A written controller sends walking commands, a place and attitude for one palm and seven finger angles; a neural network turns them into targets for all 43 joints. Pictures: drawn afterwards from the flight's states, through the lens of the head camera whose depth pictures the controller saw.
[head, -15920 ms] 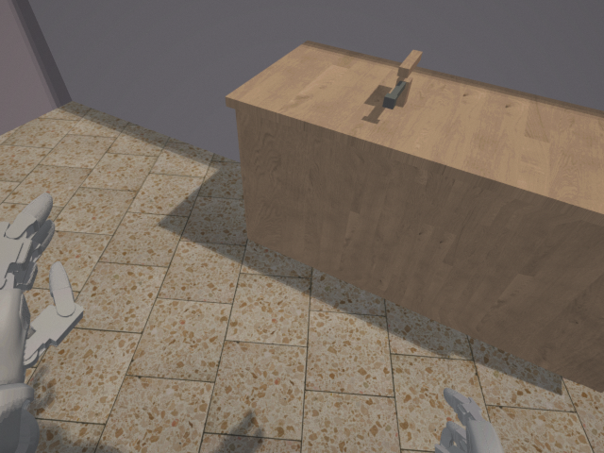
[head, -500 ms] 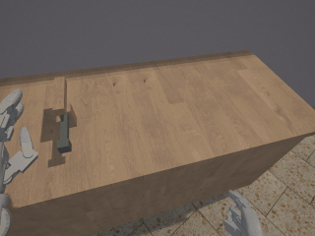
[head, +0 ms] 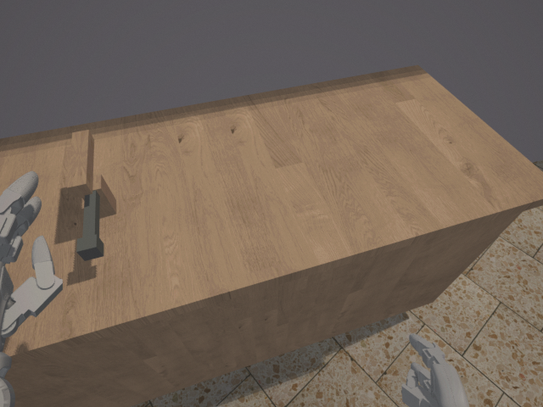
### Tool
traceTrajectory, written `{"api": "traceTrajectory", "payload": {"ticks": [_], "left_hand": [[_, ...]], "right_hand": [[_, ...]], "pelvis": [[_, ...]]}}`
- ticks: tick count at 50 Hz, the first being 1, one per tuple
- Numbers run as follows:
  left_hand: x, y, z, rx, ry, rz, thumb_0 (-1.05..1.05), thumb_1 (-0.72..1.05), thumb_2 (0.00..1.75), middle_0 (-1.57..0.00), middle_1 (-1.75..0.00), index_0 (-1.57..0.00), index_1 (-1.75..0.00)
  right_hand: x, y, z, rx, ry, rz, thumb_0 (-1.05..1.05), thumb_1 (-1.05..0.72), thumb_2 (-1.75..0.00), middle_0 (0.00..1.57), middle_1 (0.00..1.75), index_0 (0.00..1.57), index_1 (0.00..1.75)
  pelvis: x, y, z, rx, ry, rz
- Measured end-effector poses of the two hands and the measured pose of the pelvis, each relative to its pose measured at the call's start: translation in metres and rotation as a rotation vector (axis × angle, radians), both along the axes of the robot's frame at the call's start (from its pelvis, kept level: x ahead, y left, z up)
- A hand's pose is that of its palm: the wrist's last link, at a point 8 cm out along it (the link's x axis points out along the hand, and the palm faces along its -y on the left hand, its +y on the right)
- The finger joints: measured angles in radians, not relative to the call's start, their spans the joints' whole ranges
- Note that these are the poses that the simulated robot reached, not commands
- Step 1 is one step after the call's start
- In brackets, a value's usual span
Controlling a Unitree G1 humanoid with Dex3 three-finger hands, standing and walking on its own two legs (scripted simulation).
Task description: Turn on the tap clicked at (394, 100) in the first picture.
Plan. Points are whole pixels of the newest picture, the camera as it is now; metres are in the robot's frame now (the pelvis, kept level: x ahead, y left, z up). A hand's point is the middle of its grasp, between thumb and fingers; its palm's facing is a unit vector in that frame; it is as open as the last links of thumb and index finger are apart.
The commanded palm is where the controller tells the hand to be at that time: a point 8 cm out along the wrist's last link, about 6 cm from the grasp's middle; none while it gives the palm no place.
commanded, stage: come to a stop and stand still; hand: left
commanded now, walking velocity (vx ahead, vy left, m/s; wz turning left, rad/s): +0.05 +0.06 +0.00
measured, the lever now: (90, 247) +0.32 +0.31 +0.03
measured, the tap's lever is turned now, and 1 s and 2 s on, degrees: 0 0 0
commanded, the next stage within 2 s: look again from close up in 0.70 s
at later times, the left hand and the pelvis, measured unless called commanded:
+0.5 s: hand out of the picture +0.23 +0.32 +0.16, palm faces +0.31 -0.85 -0.44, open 7.4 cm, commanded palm +0.17 +0.35 +0.18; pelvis +0.00 +0.07 +0.00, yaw -1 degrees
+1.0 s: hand (4, 272) +0.21 +0.29 +0.17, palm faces +0.39 -0.84 -0.37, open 7.4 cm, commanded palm +0.15 +0.32 +0.18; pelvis -0.01 +0.04 +0.00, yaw +0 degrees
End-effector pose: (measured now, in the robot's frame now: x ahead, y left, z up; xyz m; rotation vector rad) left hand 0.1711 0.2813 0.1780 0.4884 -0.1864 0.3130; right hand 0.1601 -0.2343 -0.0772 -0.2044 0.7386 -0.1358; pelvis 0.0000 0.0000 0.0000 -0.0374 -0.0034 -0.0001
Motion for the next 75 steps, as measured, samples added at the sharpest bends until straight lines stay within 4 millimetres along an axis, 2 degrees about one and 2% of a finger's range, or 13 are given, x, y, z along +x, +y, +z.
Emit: {"api": "traceTrajectory", "payload": {"ticks": [6, 9, 12, 15, 18, 20, 27, 31, 40, 51, 58, 68, 75], "left_hand": [[0.009, 0.017, -0.008, -0.05, -0.029, 0.029, 0.02, 0.89, 0.9, -0.22, -0.3, -0.22, -0.3], [0.028, 0.049, 0.01, 0.067, -0.131, 0.023, 0.02, 0.89, 0.9, -0.22, -0.3, -0.22, -0.3], [0.042, 0.074, 0.011, 0.029, -0.2, 0.054, 0.02, 0.89, 0.9, -0.22, -0.3, -0.22, -0.3], [0.048, 0.068, 0.001, -0.033, -0.19, -0.002, 0.02, 0.9, 0.9, -0.21, -0.3, -0.21, -0.3], [0.045, 0.051, -0.009, -0.051, -0.143, -0.114, 0.02, 0.9, 0.9, -0.21, -0.3, -0.21, -0.3], [0.04, 0.048, -0.011, -0.032, -0.119, -0.165, 0.02, 0.9, 0.9, -0.21, -0.3, -0.21, -0.3], [0.022, 0.093, 0.006, 0.069, -0.173, -0.051, 0.02, 0.89, 0.89, -0.22, -0.3, -0.22, -0.3], [0.013, 0.099, 0.01, 0.017, -0.221, 0.021, 0.02, 0.89, 0.9, -0.22, -0.3, -0.21, -0.3], [0.009, 0.072, -0.007, -0.06, -0.141, -0.013, 0.02, 0.89, 0.9, -0.21, -0.3, -0.21, -0.3], [0.002, 0.048, 0.005, -0.012, -0.142, -0.01, 0.02, 0.89, 0.9, -0.21, -0.3, -0.21, -0.3], [0.007, 0.035, -0.002, -0.024, -0.089, -0.006, 0.02, 0.89, 0.9, -0.21, -0.3, -0.21, -0.3], [0.017, 0.024, 0.0, -0.025, -0.07, -0.027, 0.02, 0.89, 0.9, -0.22, -0.3, -0.21, -0.3], [0.019, 0.031, 0.003, -0.006, -0.072, -0.022, 0.02, 0.89, 0.9, -0.22, -0.3, -0.21, -0.3]], "right_hand": [[-0.006, 0.003, 0.0, -0.034, 0.022, -0.028, 0.02, -0.9, -0.9, 0.2, 0.3, 0.2, 0.3], [-0.006, 0.015, 0.004, -0.071, 0.038, 0.021, 0.01, -0.91, -0.9, 0.2, 0.3, 0.2, 0.3], [-0.003, 0.029, 0.013, -0.061, 0.014, 0.03, 0.02, -0.9, -0.9, 0.2, 0.3, 0.2, 0.3], [0.001, 0.045, 0.02, -0.045, -0.037, 0.031, 0.02, -0.9, -0.9, 0.2, 0.3, 0.2, 0.3], [0.006, 0.063, 0.022, -0.026, -0.07, 0.035, 0.01, -0.9, -0.9, 0.2, 0.3, 0.2, 0.3], [0.008, 0.075, 0.021, -0.018, -0.071, 0.039, 0.01, -0.9, -0.9, 0.2, 0.3, 0.2, 0.3], [0.011, 0.105, 0.016, -0.005, -0.023, 0.097, 0.01, -0.9, -0.89, 0.2, 0.3, 0.2, 0.3], [0.011, 0.111, 0.014, 0.004, -0.023, 0.129, 0.01, -0.9, -0.89, 0.2, 0.3, 0.21, 0.3], [0.007, 0.097, 0.02, 0.008, -0.062, 0.095, 0.01, -0.9, -0.89, 0.2, 0.3, 0.21, 0.3], [-0.007, 0.051, 0.018, -0.024, -0.033, 0.045, 0.01, -0.9, -0.89, 0.2, 0.3, 0.2, 0.3], [-0.006, 0.032, 0.014, -0.025, -0.021, 0.016, 0.01, -0.9, -0.9, 0.2, 0.3, 0.2, 0.3], [0.008, 0.027, 0.014, -0.02, -0.033, 0.012, 0.01, -0.9, -0.9, 0.2, 0.3, 0.2, 0.3], [0.018, 0.036, 0.015, -0.01, -0.041, 0.017, 0.01, -0.9, -0.9, 0.2, 0.3, 0.2, 0.3]], "pelvis": [[0.008, 0.013, -0.001, 0.007, -0.023, 0.007], [0.007, 0.019, -0.001, 0.002, -0.012, 0.002], [0.006, 0.031, 0.0, 0.01, -0.014, -0.019], [0.006, 0.048, 0.0, 0.015, -0.011, -0.034], [0.006, 0.061, -0.001, 0.019, -0.004, -0.042], [0.005, 0.066, -0.001, 0.017, 0.0, -0.041], [0.003, 0.072, -0.001, 0.005, 0.005, -0.016], [0.001, 0.075, 0.0, 0.0, -0.002, -0.01], [-0.007, 0.067, 0.002, 0.004, -0.02, -0.013], [-0.006, 0.043, 0.004, 0.0, -0.019, -0.002], [-0.001, 0.031, 0.005, 0.004, -0.02, -0.004], [0.005, 0.026, 0.004, 0.007, -0.015, -0.009], [0.009, 0.03, 0.004, 0.014, -0.013, -0.013]]}}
